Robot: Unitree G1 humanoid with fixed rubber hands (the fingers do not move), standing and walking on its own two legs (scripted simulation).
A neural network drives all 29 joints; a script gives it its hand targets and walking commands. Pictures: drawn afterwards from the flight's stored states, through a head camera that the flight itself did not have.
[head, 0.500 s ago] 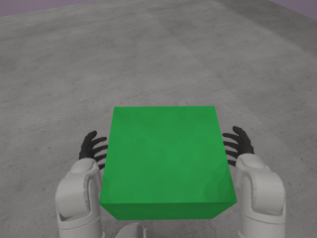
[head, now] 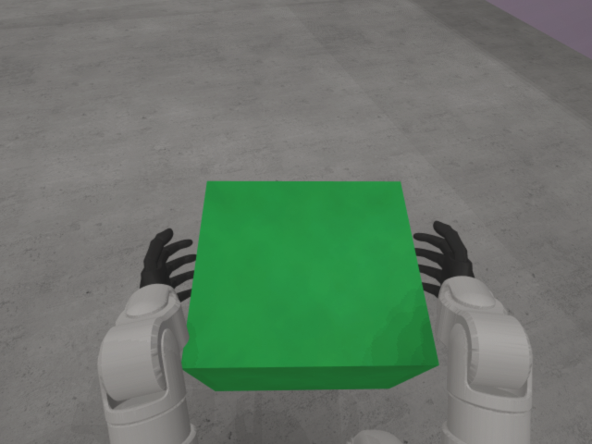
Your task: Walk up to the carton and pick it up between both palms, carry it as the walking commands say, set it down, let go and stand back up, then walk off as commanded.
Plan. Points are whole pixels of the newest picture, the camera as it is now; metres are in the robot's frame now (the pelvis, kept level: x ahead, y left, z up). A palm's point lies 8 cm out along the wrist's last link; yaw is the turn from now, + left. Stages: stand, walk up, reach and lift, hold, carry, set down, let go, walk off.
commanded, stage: carry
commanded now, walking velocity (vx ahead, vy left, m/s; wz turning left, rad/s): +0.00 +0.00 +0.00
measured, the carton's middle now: (303, 291) +0.32 +0.02 +0.01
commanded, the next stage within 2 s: none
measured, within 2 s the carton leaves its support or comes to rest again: neither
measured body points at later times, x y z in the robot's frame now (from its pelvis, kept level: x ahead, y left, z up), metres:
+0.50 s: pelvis -0.09 -0.01 +0.00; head -0.08 +0.01 +0.45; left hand +0.17 +0.18 +0.08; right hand +0.19 -0.17 +0.11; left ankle -0.12 +0.08 -0.74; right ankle -0.07 -0.17 -0.73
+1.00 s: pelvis -0.13 -0.03 +0.00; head -0.14 -0.02 +0.45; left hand +0.13 +0.16 +0.09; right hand +0.14 -0.19 +0.11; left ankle -0.12 +0.08 -0.73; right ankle -0.11 -0.16 -0.73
